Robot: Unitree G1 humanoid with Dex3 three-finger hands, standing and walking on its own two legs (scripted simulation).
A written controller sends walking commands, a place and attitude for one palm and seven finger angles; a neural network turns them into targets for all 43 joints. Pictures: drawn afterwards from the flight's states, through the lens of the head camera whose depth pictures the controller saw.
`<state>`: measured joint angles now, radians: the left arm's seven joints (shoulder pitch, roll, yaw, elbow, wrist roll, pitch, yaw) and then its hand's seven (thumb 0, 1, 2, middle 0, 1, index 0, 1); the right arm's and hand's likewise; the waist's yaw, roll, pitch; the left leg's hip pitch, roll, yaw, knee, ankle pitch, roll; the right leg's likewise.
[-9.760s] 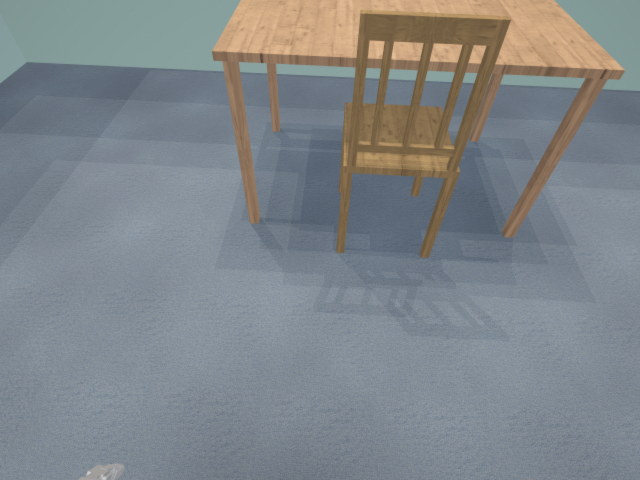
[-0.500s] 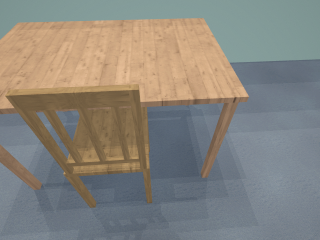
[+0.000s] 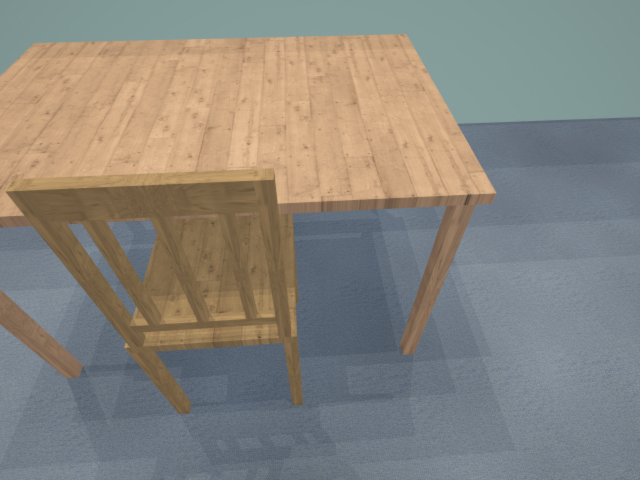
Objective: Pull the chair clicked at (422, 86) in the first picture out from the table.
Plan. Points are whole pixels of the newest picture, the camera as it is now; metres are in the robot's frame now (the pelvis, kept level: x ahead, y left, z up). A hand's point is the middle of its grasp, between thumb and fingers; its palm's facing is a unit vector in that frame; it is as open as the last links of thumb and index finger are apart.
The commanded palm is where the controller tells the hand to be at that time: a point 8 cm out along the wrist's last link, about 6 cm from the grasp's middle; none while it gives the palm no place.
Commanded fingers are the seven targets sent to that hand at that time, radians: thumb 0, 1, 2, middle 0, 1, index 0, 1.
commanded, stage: raise the hand toward the chair's back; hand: left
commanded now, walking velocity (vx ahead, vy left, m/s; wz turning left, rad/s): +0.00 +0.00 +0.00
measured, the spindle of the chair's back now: (184, 273) +0.46 +0.28 -0.09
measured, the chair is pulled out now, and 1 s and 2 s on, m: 0.00 0.00 0.00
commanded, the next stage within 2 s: none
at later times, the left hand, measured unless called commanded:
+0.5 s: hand (169, 478) +0.14 +0.20 -0.08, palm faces +0.25 -0.97 -0.04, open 9.9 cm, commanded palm +0.13 +0.25 -0.07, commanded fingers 0.00 0.29 0.64 -0.14 -0.20 -0.14 -0.20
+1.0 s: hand (172, 434) +0.19 +0.21 -0.06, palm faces +0.12 -0.99 -0.05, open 14.3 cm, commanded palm +0.16 +0.26 -0.05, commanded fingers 0.00 -0.29 0.39 -0.08 -0.11 -0.08 -0.11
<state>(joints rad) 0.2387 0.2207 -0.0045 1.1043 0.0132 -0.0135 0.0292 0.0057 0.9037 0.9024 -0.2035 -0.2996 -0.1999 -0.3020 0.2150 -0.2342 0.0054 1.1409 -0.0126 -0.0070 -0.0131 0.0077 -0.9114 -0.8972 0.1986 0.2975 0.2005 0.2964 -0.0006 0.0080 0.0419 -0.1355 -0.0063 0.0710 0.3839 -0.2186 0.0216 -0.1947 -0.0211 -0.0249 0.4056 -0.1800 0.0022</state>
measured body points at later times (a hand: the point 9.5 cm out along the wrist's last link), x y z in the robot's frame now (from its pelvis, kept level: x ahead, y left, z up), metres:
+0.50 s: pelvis -0.02 -0.02 -0.12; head +0.06 +0.00 +0.33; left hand +0.12 +0.25 -0.08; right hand +0.25 -0.23 -0.16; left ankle +0.00 +0.10 -0.74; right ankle +0.03 -0.12 -0.74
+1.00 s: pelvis -0.01 -0.01 -0.10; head +0.07 +0.01 +0.34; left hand +0.18 +0.26 -0.06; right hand +0.17 -0.25 -0.19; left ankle +0.00 +0.10 -0.74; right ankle +0.03 -0.12 -0.74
